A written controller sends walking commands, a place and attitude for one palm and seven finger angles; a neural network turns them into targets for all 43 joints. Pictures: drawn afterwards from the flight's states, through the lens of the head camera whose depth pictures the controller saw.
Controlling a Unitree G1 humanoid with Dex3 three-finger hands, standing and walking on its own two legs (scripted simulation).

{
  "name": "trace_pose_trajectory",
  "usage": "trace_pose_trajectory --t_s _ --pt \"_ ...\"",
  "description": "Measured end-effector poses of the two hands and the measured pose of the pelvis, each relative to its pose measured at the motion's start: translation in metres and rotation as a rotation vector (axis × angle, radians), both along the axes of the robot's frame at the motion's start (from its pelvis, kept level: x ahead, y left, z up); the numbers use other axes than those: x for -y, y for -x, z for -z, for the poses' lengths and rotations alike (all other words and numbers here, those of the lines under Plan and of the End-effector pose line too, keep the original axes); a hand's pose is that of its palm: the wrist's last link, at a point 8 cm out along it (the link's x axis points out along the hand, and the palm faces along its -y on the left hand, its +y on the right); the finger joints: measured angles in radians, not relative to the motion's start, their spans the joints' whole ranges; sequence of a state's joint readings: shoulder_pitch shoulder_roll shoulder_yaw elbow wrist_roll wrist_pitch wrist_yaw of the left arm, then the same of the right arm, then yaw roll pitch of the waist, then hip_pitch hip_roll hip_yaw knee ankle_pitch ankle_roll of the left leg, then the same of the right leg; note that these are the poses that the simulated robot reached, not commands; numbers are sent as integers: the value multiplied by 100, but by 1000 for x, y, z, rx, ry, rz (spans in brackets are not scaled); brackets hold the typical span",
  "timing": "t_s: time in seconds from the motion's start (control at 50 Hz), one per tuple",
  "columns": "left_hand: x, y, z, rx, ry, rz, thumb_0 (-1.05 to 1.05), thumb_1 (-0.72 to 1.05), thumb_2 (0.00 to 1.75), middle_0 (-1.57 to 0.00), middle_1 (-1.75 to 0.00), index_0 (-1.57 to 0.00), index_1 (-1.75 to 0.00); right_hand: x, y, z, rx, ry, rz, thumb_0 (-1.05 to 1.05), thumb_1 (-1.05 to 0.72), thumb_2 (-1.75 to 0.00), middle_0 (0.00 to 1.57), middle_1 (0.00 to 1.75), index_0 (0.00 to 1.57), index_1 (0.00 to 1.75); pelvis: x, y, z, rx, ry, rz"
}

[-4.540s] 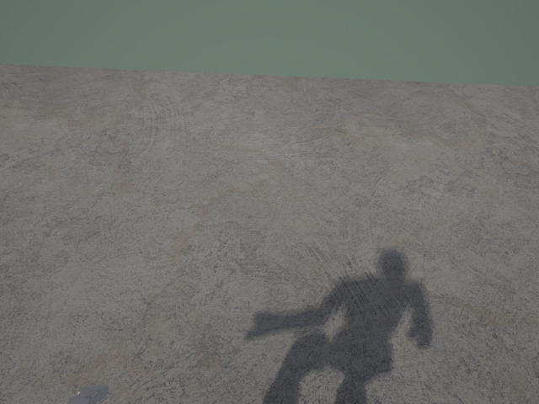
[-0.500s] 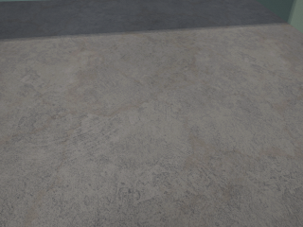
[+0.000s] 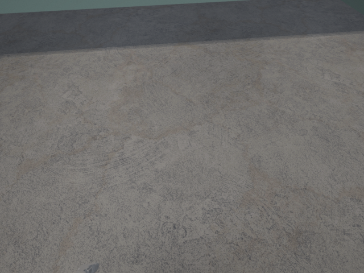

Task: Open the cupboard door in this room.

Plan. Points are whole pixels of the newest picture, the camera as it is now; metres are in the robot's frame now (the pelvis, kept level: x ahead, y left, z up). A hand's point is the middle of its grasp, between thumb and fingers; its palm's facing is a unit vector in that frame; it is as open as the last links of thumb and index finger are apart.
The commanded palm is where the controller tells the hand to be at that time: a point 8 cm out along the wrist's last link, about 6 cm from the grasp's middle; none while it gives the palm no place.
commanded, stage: turn or walk to find it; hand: left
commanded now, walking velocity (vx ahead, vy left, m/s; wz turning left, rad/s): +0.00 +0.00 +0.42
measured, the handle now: out of the picture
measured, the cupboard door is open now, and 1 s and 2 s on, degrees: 0 0 0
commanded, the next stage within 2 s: none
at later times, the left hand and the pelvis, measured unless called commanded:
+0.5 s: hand out of the picture -0.06 +0.22 -0.19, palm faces +0.30 -0.93 -0.23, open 7.4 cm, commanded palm none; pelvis -0.04 +0.02 -0.01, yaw +15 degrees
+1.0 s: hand out of the picture -0.05 +0.21 -0.15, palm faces +0.43 -0.86 -0.29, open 7.4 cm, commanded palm none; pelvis -0.06 -0.01 -0.01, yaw +26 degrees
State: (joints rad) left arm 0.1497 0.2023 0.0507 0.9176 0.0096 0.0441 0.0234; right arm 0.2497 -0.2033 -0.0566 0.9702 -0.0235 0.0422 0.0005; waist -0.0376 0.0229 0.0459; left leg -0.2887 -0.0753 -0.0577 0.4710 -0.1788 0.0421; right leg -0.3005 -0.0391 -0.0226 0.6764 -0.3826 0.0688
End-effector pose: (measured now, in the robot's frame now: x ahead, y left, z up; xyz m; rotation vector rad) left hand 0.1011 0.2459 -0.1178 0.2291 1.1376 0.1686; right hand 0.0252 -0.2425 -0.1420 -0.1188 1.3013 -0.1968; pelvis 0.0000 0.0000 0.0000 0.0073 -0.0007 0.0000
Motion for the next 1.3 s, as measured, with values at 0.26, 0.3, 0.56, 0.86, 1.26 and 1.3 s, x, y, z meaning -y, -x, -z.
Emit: trace_pose_trajectory --t_s 0.26,0.3,0.56,0.86,1.26,1.3 --pt "28 73 -9 -16 -2 -132 1 90 90 -20 -30 -21 -30 36 7 3 -72 -5 -100 0 -91 -90 20 30 20 30 23 20 -5 20 -25 -139" --pt "26 86 -5 -29 6 -162 1 90 90 -20 -30 -21 -30 35 2 2 -80 5 -130 0 -91 -90 20 30 20 30 21 22 -5 18 -24 -162" --pt "-31 199 38 -199 60 -367 1 91 90 -20 -30 -20 -30 -42 -75 -17 109 67 -360 0 -91 -90 20 30 20 30 -22 46 9 12 2 -265" --pt "-40 179 3 -40 7 -416 1 91 90 -20 -30 -20 -30 -60 -60 -10 79 -2 -434 0 -90 -90 21 30 21 30 -17 59 -2 13 3 -382" --pt "35 255 3 -58 40 -610 1 90 90 -20 -30 -21 -30 -12 -54 -3 -88 49 -583 0 -91 -90 20 30 20 30 16 75 -4 6 -16 -596" --pt "35 273 9 -76 56 -640 1 90 90 -20 -30 -21 -30 -24 -59 -5 -81 60 -616 0 -91 -90 20 30 20 30 12 81 -2 3 -12 -614"
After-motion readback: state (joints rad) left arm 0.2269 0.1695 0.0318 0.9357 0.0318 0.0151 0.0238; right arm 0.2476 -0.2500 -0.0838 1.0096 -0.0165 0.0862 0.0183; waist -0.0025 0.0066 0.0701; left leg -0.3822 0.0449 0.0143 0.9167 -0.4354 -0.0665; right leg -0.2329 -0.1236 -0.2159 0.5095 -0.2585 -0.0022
